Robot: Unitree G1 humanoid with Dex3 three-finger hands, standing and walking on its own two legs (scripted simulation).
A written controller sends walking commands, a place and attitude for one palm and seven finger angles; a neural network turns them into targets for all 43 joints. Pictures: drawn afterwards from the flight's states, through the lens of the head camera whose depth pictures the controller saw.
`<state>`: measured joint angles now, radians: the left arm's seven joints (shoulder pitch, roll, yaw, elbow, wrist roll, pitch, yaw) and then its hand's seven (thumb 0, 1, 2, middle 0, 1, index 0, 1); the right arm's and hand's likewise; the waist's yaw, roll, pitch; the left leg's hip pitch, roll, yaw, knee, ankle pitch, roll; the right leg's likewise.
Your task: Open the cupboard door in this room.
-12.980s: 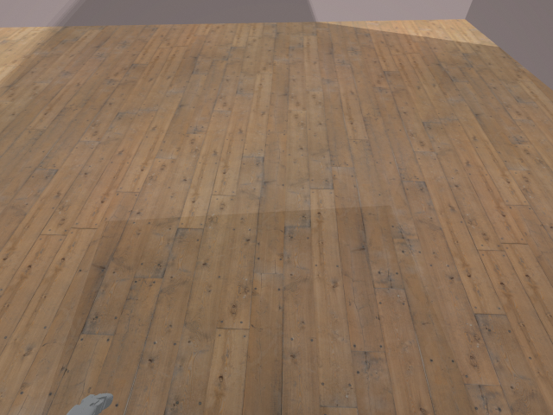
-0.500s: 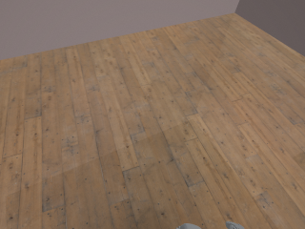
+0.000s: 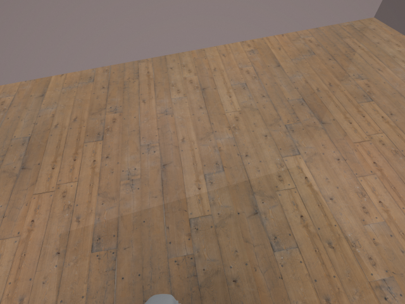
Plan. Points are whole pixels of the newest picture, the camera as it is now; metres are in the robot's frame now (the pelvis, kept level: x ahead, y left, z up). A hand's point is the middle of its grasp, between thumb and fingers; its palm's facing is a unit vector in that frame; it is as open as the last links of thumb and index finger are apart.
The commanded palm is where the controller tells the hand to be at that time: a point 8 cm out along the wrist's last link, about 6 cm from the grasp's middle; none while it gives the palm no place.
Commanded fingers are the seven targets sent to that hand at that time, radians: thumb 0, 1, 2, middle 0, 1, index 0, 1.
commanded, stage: turn or walk to find it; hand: left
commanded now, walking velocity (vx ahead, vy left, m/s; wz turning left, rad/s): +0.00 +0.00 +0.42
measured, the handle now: out of the picture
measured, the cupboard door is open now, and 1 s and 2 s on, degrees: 0 0 0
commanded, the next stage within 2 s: none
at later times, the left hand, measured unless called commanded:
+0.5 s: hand out of the picture +0.02 +0.25 -0.16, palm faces +0.21 -0.94 -0.26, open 7.4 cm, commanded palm none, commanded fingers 0.00 0.90 0.90 -0.20 -0.30 -0.20 -0.30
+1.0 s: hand out of the picture -0.12 +0.19 -0.17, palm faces +0.45 -0.86 -0.23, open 7.4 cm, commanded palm none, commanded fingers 0.00 0.90 0.90 -0.20 -0.30 -0.20 -0.30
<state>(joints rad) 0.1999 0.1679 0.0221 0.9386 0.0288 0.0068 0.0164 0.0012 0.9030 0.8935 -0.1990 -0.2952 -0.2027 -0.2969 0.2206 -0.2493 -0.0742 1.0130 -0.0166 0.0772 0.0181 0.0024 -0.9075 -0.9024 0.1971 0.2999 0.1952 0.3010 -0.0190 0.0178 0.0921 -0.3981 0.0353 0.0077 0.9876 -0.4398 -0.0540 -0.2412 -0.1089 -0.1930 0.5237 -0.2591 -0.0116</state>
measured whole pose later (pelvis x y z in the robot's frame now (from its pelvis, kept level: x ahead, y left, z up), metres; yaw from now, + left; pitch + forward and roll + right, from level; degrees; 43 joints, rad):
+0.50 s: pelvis -0.03 +0.03 +0.00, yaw +11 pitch +0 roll +0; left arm 0.15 0.24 0.05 0.97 0.01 0.05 0.01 0.00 0.91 0.89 -0.19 -0.29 -0.20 -0.30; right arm 0.20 -0.19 -0.05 0.98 -0.02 0.02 0.00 0.00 -0.90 -0.90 0.20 0.30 0.20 0.30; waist -0.02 0.00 0.07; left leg -0.24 -0.03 -0.05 0.47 -0.23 0.02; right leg -0.37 -0.05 -0.03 0.82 -0.44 0.08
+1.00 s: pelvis -0.07 +0.00 +0.00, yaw +26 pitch -1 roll +0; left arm 0.24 0.21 0.04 0.98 0.03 0.01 0.01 0.00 0.90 0.89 -0.20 -0.30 -0.20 -0.30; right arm 0.16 -0.24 -0.06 1.00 -0.01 0.06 0.01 0.00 -0.91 -0.90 0.20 0.30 0.19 0.30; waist 0.02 -0.02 0.10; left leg -0.28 0.03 0.04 0.72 -0.44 -0.05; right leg -0.26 -0.14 -0.23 0.56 -0.26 0.01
